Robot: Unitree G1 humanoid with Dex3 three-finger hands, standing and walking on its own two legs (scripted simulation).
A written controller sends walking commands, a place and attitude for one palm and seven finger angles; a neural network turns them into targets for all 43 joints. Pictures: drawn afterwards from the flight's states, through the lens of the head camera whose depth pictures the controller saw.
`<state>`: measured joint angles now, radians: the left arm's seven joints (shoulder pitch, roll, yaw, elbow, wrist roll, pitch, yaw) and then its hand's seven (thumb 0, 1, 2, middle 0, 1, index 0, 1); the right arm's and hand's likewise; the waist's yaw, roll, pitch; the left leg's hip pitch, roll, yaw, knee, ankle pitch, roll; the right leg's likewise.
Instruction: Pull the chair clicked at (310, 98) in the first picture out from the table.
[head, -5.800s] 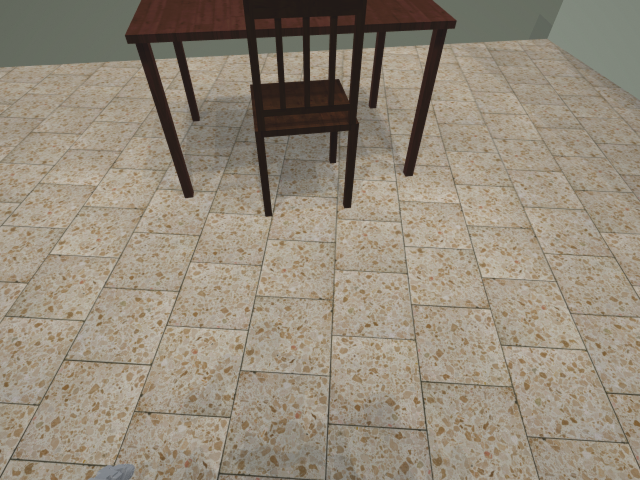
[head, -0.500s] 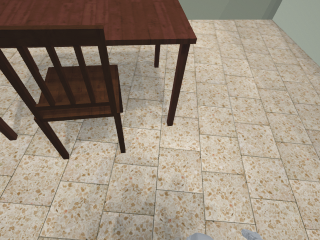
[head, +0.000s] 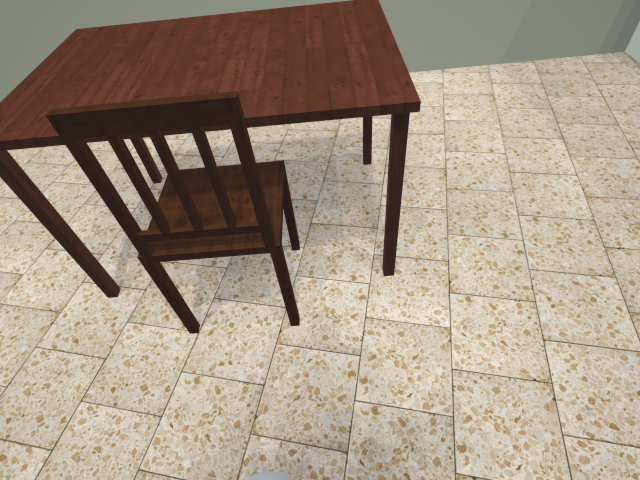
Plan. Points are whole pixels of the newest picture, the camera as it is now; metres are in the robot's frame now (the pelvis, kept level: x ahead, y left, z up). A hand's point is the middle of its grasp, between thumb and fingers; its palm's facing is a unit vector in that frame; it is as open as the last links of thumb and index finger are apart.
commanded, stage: take the last steps up to it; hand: left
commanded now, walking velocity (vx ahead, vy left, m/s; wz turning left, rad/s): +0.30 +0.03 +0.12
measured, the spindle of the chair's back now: (179, 184) +0.75 +0.38 -0.09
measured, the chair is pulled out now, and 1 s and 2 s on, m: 0.00 0.00 0.00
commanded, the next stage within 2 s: come to a stop and stand still in 1.04 s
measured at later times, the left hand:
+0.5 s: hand out of the picture -0.07 +0.23 -0.18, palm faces +0.15 -0.98 -0.12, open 7.3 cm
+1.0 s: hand (210, 362) +0.35 +0.24 -0.19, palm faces -0.05 -0.98 -0.17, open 7.3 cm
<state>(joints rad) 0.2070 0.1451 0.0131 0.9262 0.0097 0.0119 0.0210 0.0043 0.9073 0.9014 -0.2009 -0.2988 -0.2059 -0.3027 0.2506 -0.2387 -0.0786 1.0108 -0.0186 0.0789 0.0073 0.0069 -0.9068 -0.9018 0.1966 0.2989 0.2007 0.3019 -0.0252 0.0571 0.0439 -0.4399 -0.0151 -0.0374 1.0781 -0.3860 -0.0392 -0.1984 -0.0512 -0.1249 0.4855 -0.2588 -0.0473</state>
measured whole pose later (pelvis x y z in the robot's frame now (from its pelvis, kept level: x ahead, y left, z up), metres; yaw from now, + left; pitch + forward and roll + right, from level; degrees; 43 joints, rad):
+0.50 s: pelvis +0.05 +0.08 +0.00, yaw +2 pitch -1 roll -2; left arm 0.47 0.17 0.04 1.17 0.03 0.03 0.00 0.01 0.91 0.90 -0.20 -0.30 -0.20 -0.30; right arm 0.22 -0.14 -0.05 1.01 -0.02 -0.04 -0.01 0.00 -0.92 -0.90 0.20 0.30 0.20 0.30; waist 0.05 -0.04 0.00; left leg -0.20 0.03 0.13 0.51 -0.30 0.05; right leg -0.30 -0.08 -0.10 0.81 -0.43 -0.01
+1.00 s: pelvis +0.24 +0.07 -0.03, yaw +0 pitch +0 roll +0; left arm 0.09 0.17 0.04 1.02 0.02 -0.03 -0.01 0.00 0.91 0.90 -0.19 -0.30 -0.20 -0.30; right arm 0.54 -0.07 -0.01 1.21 -0.01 -0.04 -0.04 0.00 -0.91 -0.90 0.20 0.30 0.20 0.30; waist -0.06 0.00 0.08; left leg 0.08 0.03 0.17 0.54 -0.50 0.01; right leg -0.41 0.01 -0.16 0.61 -0.18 -0.09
